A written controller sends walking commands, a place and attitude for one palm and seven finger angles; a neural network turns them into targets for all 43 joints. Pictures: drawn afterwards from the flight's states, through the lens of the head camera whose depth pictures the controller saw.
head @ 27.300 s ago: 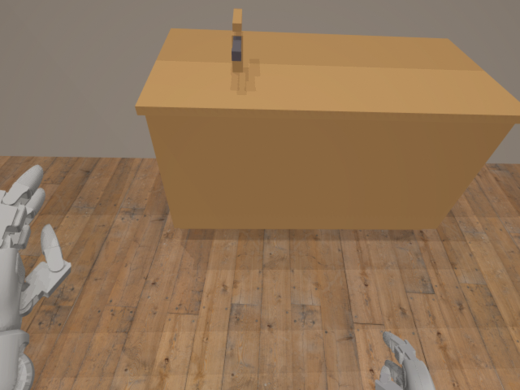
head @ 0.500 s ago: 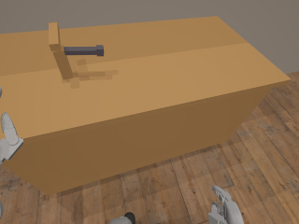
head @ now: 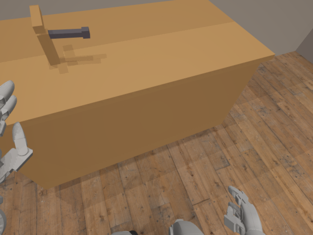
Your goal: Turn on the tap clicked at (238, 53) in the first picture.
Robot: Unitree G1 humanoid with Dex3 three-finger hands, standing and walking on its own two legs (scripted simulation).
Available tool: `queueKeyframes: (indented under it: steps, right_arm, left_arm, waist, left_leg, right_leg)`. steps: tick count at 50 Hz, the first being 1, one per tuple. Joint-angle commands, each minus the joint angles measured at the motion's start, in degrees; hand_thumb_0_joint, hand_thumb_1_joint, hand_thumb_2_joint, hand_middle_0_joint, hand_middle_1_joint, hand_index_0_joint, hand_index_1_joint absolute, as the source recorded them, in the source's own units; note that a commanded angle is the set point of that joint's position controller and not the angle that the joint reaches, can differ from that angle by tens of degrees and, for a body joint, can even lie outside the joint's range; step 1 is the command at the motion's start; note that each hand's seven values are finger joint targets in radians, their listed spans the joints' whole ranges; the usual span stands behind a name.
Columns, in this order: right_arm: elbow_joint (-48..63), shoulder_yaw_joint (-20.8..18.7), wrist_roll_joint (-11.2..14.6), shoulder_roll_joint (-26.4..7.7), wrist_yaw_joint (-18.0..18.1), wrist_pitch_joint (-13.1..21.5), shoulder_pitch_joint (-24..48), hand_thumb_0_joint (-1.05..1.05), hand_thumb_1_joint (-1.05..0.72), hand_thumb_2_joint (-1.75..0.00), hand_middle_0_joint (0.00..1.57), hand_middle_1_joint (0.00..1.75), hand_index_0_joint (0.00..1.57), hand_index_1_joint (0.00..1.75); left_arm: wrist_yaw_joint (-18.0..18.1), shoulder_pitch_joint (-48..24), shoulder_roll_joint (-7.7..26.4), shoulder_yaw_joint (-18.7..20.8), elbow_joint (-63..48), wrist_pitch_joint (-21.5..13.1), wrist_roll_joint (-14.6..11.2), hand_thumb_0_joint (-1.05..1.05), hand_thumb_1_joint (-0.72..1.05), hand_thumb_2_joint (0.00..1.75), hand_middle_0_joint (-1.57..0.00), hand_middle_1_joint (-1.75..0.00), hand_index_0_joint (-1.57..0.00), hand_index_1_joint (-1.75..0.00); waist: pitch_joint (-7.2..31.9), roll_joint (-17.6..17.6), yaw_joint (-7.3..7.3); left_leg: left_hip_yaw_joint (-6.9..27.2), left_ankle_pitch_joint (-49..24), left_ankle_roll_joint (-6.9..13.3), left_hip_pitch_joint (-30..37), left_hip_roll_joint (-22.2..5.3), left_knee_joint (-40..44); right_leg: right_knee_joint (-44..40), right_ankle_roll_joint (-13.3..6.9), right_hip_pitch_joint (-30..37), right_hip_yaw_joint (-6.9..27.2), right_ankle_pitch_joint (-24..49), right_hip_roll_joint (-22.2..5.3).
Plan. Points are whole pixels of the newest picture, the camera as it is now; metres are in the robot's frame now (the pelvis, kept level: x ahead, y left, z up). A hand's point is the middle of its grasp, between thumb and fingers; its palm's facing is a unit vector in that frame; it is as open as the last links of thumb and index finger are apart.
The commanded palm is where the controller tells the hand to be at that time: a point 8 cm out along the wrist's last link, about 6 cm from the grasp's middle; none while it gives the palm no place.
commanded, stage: stop stepping back and stand still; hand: left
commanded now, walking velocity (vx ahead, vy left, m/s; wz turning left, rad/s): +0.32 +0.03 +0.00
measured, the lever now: (85, 32) +0.73 +0.28 +0.08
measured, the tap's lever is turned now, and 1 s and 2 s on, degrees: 79 79 79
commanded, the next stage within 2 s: stand and check the lever's angle in 0.82 s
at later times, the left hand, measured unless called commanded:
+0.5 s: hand (11, 222) +0.13 +0.22 +0.16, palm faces +0.40 -0.83 -0.38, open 7.4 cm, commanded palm +0.07 +0.27 +0.18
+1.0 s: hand out of the picture +0.13 +0.24 +0.17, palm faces +0.51 -0.77 -0.39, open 7.4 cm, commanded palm +0.07 +0.27 +0.18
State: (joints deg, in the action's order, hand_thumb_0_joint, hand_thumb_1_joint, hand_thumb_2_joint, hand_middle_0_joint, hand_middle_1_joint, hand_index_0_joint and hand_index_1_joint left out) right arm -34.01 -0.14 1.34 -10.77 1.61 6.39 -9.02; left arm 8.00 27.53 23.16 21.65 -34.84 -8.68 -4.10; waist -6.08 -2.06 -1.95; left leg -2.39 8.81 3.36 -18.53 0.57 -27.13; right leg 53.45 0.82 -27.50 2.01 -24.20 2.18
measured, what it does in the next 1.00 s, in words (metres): steps on the spot: right foot, then left foot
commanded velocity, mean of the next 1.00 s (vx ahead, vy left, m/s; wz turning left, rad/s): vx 0.10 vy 0.03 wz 0.00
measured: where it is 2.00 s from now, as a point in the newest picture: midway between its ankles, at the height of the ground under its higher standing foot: outside the picture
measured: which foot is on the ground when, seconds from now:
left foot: down 0.00-0.16, up 0.18-0.44, down 0.46-1.00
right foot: up 0.00-0.14, down 0.16-1.00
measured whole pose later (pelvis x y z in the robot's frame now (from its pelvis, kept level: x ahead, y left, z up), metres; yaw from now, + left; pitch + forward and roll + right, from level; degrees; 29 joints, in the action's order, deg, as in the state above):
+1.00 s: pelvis -0.06 -0.02 +0.00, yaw +6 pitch -3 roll +0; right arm -36.6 2.0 0.4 -9.4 2.4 6.3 -11.4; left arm 9.5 25.1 20.6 20.1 -28.0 -8.4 -2.1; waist -2.6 0.8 -0.3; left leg -0.9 15.4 -0.8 -13.0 -1.9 -31.0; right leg 29.2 -2.6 -14.1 -2.7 -12.2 2.1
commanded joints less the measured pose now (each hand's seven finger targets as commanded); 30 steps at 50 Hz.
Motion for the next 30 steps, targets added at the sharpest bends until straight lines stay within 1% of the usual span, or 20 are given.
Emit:
queueKeyframes:
  steps: [1, 4, 5, 6, 7, 8, 9, 10, 12, 15, 18, 20, 21, 23, 24, 25, 26, 28, 29, 30]
  right_arm:
    - [9.5, -2.5, 0.5, -8.5, 0.7, 3.4, 2.9, 0.00, -0.90, -0.90, 0.20, 0.30, 0.20, 0.30]
    - [8.4, -1.7, -0.2, -8.1, 1.7, 3.4, 3.0, 0.00, -0.90, -0.90, 0.20, 0.30, 0.20, 0.30]
    - [8.1, -1.8, -0.4, -8.4, 2.0, 3.3, 2.8, 0.00, -0.90, -0.90, 0.20, 0.30, 0.20, 0.30]
    - [7.2, -2.0, -0.5, -8.0, 2.3, 2.9, 2.4, 0.00, -0.90, -0.90, 0.20, 0.30, 0.20, 0.30]
    - [6.6, -2.4, -0.7, -7.7, 2.4, 2.5, 1.5, 0.00, -0.90, -0.90, 0.20, 0.30, 0.20, 0.30]
    - [6.4, -2.9, -0.7, -8.0, 2.3, 2.1, 1.6, 0.00, -0.90, -0.90, 0.20, 0.30, 0.20, 0.30]
    - [6.0, -2.8, -0.5, -8.2, 2.3, 2.1, 2.6, 0.00, -0.90, -0.90, 0.20, 0.30, 0.20, 0.30]
    - [4.7, -2.9, -0.2, -7.8, 2.2, 2.6, 2.2, 0.00, -0.90, -0.90, 0.20, 0.30, 0.20, 0.30]
    - [3.8, -3.3, 0.0, -8.0, 2.0, 1.7, 1.0, 0.00, -0.90, -0.90, 0.20, 0.30, 0.20, 0.30]
    - [4.7, -2.8, -0.3, -7.2, 2.2, 1.4, 4.5, 0.00, -0.90, -0.90, 0.20, 0.30, 0.20, 0.30]
    - [6.1, -3.1, -0.6, -7.0, 2.6, 2.5, 3.5, 0.00, -0.90, -0.90, 0.20, 0.30, 0.20, 0.30]
    - [6.9, -3.1, -0.6, -7.0, 3.0, 3.1, 2.7, 0.00, -0.90, -0.90, 0.20, 0.30, 0.20, 0.30]
    - [7.3, -3.2, -0.6, -7.3, 3.0, 3.2, 2.1, 0.00, -0.90, -0.90, 0.20, 0.30, 0.20, 0.30]
    - [8.6, -3.5, -0.8, -9.5, 3.1, 3.2, 2.4, 0.00, -0.90, -0.90, 0.20, 0.30, 0.20, 0.30]
    - [8.3, -3.3, -0.2, -9.2, 2.9, 3.1, 2.4, 0.00, -0.90, -0.90, 0.20, 0.30, 0.20, 0.30]
    - [8.4, -3.7, 0.1, -8.9, 3.0, 3.2, 1.7, 0.00, -0.90, -0.90, 0.20, 0.30, 0.20, 0.30]
    - [6.4, -2.9, 0.0, -7.9, 3.0, 3.5, 1.6, 0.00, -0.90, -0.90, 0.20, 0.30, 0.20, 0.30]
    - [5.4, -2.6, 0.2, -8.5, 2.5, 3.6, 1.7, 0.00, -0.90, -0.90, 0.20, 0.30, 0.20, 0.30]
    - [5.1, -2.6, 0.1, -8.4, 2.4, 3.3, 2.0, 0.00, -0.90, -0.90, 0.20, 0.30, 0.20, 0.30]
    - [5.2, -2.9, 0.1, -8.0, 2.2, 3.3, 2.1, 0.00, -0.90, -0.90, 0.20, 0.30, 0.20, 0.30]
  left_arm:
    - [1.9, 5.3, 7.5, 5.8, -17.0, -2.3, 0.3, 0.00, 0.90, 0.90, -0.20, -0.30, -0.20, -0.30]
    - [3.2, 3.6, 7.0, 5.6, -12.2, -1.5, 1.3, 0.00, 0.90, 0.90, -0.20, -0.30, -0.20, -0.30]
    - [3.2, 2.1, 7.4, 5.4, -10.9, -1.3, 1.6, 0.00, 0.90, 0.90, -0.20, -0.30, -0.20, -0.30]
    - [3.0, 0.9, 6.6, 4.4, -8.3, -1.5, 2.0, 0.00, 0.90, 0.90, -0.20, -0.30, -0.20, -0.30]
    - [2.8, 0.9, 7.2, 4.5, -5.0, -1.6, 2.3, 0.00, 0.90, 0.90, -0.20, -0.30, -0.20, -0.30]
    - [2.3, -1.1, 7.4, 3.9, -4.4, -1.8, 2.0, 0.00, 0.90, 0.90, -0.20, -0.30, -0.20, -0.30]
    - [2.1, -6.6, 8.5, 4.2, -6.1, -2.1, 1.4, 0.00, 0.90, 0.90, -0.20, -0.30, -0.20, -0.30]
    - [1.8, -9.6, 6.7, 3.0, -4.9, -2.4, 1.6, 0.00, 0.90, 0.90, -0.20, -0.30, -0.20, -0.30]
    - [0.9, -6.6, 6.6, 3.5, 1.5, -2.4, 1.4, 0.00, 0.90, 0.90, -0.20, -0.30, -0.20, -0.30]
    - [0.7, -7.1, 5.7, 1.8, 0.5, -3.2, 1.3, 0.00, 0.90, 0.90, -0.20, -0.30, -0.20, -0.30]
    - [2.2, -2.4, 7.6, 3.8, -3.9, -3.7, 1.5, 0.00, 0.90, 0.90, -0.20, -0.30, -0.20, -0.30]
    - [3.1, 1.0, 8.5, 5.5, -6.8, -3.5, 1.1, 0.00, 0.90, 0.90, -0.20, -0.30, -0.20, -0.30]
    - [3.2, 0.7, 8.3, 5.4, -9.7, -3.9, 0.9, 0.00, 0.90, 0.90, -0.20, -0.30, -0.20, -0.30]
    - [3.3, 0.2, 7.4, 5.3, -11.9, -4.5, 0.3, 0.00, 0.90, 0.90, -0.20, -0.30, -0.20, -0.30]
    - [3.4, -0.7, 7.9, 5.8, -11.4, -4.3, 0.5, 0.00, 0.90, 0.90, -0.20, -0.30, -0.20, -0.30]
    - [3.4, -1.1, 8.4, 6.5, -10.2, -4.3, 0.3, 0.00, 0.90, 0.90, -0.20, -0.30, -0.20, -0.30]
    - [3.1, -2.4, 8.0, 5.9, -8.4, -4.2, 0.8, 0.00, 0.90, 0.90, -0.20, -0.30, -0.20, -0.30]
    - [2.8, -3.7, 6.4, 5.1, -2.7, -3.2, 1.4, 0.00, 0.90, 0.90, -0.20, -0.30, -0.20, -0.30]
    - [2.5, -4.9, 5.9, 4.6, -0.3, -3.2, 1.5, 0.00, 0.90, 0.90, -0.20, -0.30, -0.20, -0.30]
    - [1.9, -5.3, 4.7, 2.8, 1.7, -3.0, 1.8, 0.00, 0.90, 0.90, -0.20, -0.30, -0.20, -0.30]
  waist:
    - [10.6, 17.1, 0.99]
    - [9.5, 17.1, 1.97]
    - [9.5, 15.0, 2.00]
    - [9.8, 9.8, 2.29]
    - [9.7, -0.8, 2.09]
    - [8.9, -11.3, 1.73]
    - [6.6, -12.5, 0.80]
    - [8.6, -10.1, 0.04]
    - [8.9, -9.6, -0.51]
    - [6.6, -2.4, -0.34]
    - [9.5, -7.0, 1.51]
    - [11.5, -6.1, 1.42]
    - [11.8, -1.0, 1.19]
    - [11.2, 16.2, 1.31]
    - [10.6, 18.7, 1.41]
    - [10.8, 15.5, 1.13]
    - [6.8, 17.8, 0.49]
    - [3.9, 15.5, 1.45]
    - [4.7, 9.3, 2.06]
    - [5.6, -0.6, 1.81]
  left_leg:
    - [14.6, 24.3, 1.4, 1.8, -12.2, 17.3]
    - [12.9, 31.3, 0.3, -4.8, -10.5, 18.4]
    - [11.4, 31.5, -0.7, -5.8, -8.6, 16.4]
    - [8.5, 27.6, -1.5, -5.5, -6.1, 10.3]
    - [5.4, 22.9, -2.3, -5.3, -3.3, -2.0]
    - [4.6, 17.1, -3.6, -4.7, 0.1, -22.1]
    - [5.4, 14.6, -4.4, -9.6, 0.8, -35.7]
    - [7.1, 12.6, -4.4, -8.7, -0.3, -40.9]
    - [6.4, 8.4, -4.3, -9.8, -2.2, -39.1]
    - [2.2, 8.0, -3.0, -4.8, -2.6, -24.6]
    - [-1.9, 13.9, -1.4, 1.2, -1.5, -8.5]
    - [-3.0, 13.2, -0.5, 5.8, -1.0, 2.2]
    - [-1.8, 12.7, 0.2, 8.6, -1.5, 6.5]
    - [12.1, 5.2, 4.1, 12.1, -11.7, 10.4]
    - [15.8, -1.2, 5.2, 13.3, -15.6, 10.5]
    - [16.6, -6.3, 5.1, 15.3, -16.3, 10.5]
    - [15.1, -3.5, 5.2, 11.6, -15.4, 10.6]
    - [8.5, -0.7, 3.0, 3.5, -12.4, 5.1]
    - [5.9, 2.2, 1.8, -0.3, -10.2, -1.2]
    - [1.4, 7.0, 0.0, -4.4, -5.6, -10.8]
  right_leg:
    - [-8.9, 0.3, 7.2, -3.7, 2.2, -0.7]
    - [-22.3, -0.8, 19.5, -6.7, 1.1, 0.5]
    - [-27.7, -1.0, 23.0, -7.5, 3.2, 0.9]
    - [-34.2, -1.9, 25.1, -5.8, 4.8, -0.7]
    - [-39.3, -4.6, 23.2, 0.9, 7.1, -7.1]
    - [-45.9, -9.2, 14.7, 15.7, 4.3, -18.1]
    - [-46.7, -11.8, 10.8, 21.2, 11.3, -24.2]
    - [-45.3, -11.1, 8.2, 18.7, 7.9, -24.4]
    - [-42.8, -8.7, 9.7, 12.4, 0.8, -20.1]
    - [-41.7, -6.5, 8.0, 6.0, 0.0, -17.6]
    - [-41.6, -7.0, 12.7, 7.8, -6.1, -17.7]
    - [-37.8, -6.6, 16.3, 6.8, -4.1, -16.4]
    - [-33.4, -5.6, 16.1, 5.7, -2.4, -14.0]
    - [-17.1, -2.0, 10.3, -3.2, 5.5, -4.7]
    - [-11.6, -0.6, 5.4, -7.1, 2.7, -2.3]
    - [-9.1, -0.3, 2.3, -7.2, -1.3, -0.9]
    - [-12.0, -0.4, 1.3, -5.9, -3.9, -2.7]
    - [-23.0, -0.9, 11.2, -6.7, 3.9, -2.1]
    - [-29.9, -1.2, 18.2, -5.4, 9.8, -2.4]
    - [-33.3, -3.3, 23.1, 1.9, 12.9, -6.3]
